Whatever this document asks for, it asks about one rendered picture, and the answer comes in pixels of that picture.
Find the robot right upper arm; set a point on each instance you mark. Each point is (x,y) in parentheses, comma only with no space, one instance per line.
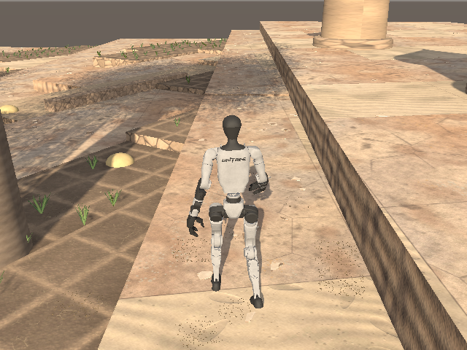
(256,154)

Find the robot left forearm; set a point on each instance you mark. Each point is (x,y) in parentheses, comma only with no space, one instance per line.
(197,201)

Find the robot left hand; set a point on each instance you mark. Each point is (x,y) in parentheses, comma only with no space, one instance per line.
(190,224)

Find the robot right forearm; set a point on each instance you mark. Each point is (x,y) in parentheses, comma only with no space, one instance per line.
(262,185)

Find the robot right foot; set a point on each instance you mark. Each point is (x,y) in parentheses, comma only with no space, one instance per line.
(258,303)

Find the robot right hand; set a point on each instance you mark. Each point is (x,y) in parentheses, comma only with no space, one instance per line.
(254,186)

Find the robot left upper arm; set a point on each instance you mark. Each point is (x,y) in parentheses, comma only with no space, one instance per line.
(206,168)

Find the robot head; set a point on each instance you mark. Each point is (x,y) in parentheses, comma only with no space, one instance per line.
(231,127)

